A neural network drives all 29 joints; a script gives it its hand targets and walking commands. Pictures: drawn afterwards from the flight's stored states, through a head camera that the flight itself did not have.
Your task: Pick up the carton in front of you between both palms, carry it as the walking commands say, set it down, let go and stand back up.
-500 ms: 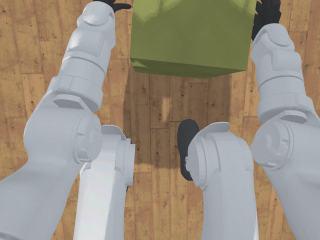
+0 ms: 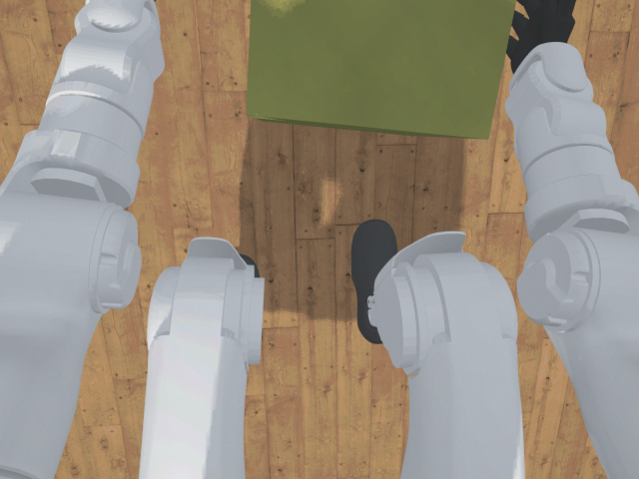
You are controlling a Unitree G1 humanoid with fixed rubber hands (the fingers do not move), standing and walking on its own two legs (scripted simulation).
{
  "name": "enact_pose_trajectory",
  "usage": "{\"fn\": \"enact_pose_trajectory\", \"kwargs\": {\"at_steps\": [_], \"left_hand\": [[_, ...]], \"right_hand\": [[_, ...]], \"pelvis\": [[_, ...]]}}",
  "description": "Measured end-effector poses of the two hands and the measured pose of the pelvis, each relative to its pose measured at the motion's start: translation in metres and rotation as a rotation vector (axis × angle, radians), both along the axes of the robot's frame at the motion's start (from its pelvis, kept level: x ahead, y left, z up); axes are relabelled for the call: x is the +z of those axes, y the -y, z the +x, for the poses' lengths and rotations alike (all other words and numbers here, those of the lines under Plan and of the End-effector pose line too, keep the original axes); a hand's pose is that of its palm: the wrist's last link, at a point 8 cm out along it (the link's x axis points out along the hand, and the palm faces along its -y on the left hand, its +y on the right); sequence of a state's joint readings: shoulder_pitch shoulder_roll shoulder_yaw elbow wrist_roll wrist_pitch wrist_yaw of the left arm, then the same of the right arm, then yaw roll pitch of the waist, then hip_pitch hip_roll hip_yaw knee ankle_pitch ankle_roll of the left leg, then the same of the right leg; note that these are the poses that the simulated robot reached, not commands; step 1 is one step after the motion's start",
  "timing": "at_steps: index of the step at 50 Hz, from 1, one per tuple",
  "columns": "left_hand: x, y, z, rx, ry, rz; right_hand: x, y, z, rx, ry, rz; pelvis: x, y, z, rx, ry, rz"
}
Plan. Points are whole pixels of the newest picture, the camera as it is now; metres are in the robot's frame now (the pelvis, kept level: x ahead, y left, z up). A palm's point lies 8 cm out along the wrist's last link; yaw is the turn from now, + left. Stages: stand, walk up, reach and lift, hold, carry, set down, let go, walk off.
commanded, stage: set down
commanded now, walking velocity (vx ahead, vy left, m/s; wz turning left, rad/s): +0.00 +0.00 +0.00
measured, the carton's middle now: (358, 33) +0.52 -0.07 -0.25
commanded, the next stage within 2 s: let go in 1.10 s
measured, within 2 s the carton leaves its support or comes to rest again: neither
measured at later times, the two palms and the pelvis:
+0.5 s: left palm out of the picture +0.57 +0.13 -0.04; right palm out of the picture +0.51 -0.25 -0.04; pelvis +0.01 +0.00 +0.08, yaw +0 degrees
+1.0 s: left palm out of the picture +0.58 +0.14 +0.11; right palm out of the picture +0.51 -0.26 +0.11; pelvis +0.04 -0.01 +0.21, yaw +0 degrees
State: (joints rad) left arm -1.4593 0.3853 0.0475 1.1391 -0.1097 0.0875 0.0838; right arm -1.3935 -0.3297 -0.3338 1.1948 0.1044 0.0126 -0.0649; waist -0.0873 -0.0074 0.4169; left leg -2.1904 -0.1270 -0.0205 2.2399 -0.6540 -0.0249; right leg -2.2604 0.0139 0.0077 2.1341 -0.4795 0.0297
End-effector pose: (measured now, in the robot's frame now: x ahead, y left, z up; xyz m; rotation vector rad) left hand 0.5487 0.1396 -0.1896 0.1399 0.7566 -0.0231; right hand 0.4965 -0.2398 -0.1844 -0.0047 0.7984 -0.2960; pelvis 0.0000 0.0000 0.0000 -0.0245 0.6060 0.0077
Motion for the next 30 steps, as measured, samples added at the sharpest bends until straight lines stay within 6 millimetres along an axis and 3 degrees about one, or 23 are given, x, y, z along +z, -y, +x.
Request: {"fn": "enact_pose_trajectory", "kwargs": {"at_steps": [6,12,20,30], "left_hand": [[0.021,0.005,0.018,-0.011,0.065,-0.023],[0.060,0.020,0.029,-0.020,0.140,-0.031],[0.119,0.017,0.021,0.006,0.102,-0.012],[0.178,0.010,0.026,0.013,0.124,-0.012]], "right_hand": [[0.012,0.007,0.013,-0.013,0.067,-0.003],[0.051,0.012,0.020,-0.013,0.152,-0.008],[0.116,0.012,0.011,-0.015,0.150,-0.006],[0.172,0.012,0.014,-0.008,0.165,-0.010]], "pelvis": [[-0.001,0.002,0.004,0.007,-0.024,0.002],[0.008,0.003,0.007,-0.013,-0.054,0.008],[0.053,0.003,0.011,-0.028,-0.125,0.024],[0.099,0.004,0.015,-0.028,-0.195,0.029]]}}
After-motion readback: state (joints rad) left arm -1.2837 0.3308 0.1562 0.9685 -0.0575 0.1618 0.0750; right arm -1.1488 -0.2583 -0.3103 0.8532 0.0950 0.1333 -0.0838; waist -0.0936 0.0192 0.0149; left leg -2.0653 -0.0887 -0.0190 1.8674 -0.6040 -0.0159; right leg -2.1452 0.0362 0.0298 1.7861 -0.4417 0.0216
